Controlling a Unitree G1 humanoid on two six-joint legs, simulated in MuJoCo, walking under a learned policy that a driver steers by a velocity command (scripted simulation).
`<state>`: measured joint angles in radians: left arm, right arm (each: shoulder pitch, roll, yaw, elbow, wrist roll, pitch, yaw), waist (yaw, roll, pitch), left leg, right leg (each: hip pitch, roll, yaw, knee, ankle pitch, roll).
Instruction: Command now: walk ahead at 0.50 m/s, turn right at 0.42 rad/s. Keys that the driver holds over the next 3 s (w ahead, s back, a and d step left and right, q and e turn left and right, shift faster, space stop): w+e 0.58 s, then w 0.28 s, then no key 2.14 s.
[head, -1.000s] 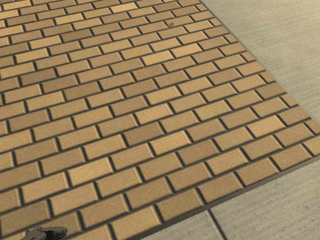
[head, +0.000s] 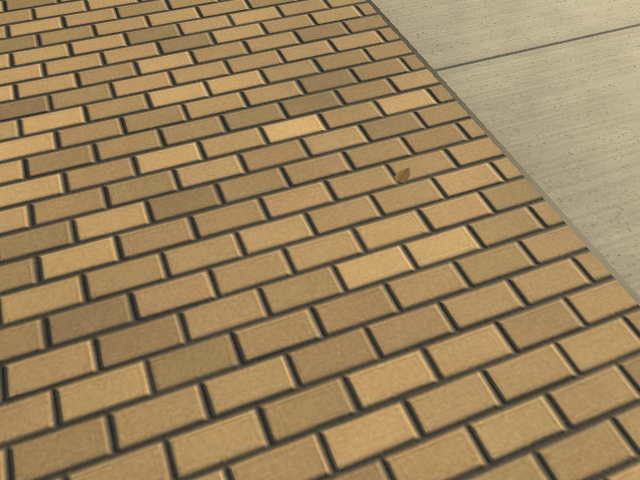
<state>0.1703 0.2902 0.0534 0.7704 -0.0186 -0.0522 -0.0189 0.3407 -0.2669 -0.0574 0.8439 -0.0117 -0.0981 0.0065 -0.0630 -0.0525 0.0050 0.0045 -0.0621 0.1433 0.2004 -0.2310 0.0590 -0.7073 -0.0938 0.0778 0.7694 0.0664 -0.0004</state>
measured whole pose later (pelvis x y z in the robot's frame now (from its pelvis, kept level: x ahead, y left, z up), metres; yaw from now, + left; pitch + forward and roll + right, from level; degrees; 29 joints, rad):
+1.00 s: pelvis +0.54 -0.09 +0.00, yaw -26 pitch +2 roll +1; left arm 0.12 0.27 0.04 0.65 0.00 -0.06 -0.01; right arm 0.37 -0.27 -0.05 0.85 0.01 -0.07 0.01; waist -0.09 -0.04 0.03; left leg -0.10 -0.04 0.02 0.28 -0.21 0.03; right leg -0.61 -0.07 0.05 0.70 -0.08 0.01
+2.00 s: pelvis +0.68 -0.16 -0.01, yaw -26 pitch -2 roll +0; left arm 0.14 0.23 0.05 1.03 0.00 0.02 0.04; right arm 0.22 -0.22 -0.02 1.02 0.00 -0.01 -0.03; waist 0.00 0.00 0.04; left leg -0.14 0.01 0.00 0.49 -0.32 -0.01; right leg -0.24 -0.01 0.02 0.50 -0.23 0.01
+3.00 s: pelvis +0.68 -0.16 -0.01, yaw -26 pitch -1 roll +0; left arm 0.21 0.19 0.02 1.15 0.00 0.02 0.05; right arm 0.34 -0.17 -0.01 1.09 0.00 -0.01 -0.04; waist 0.00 0.00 0.03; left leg -0.15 0.01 0.01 0.47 -0.31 -0.01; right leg -0.25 -0.01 0.02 0.49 -0.22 0.02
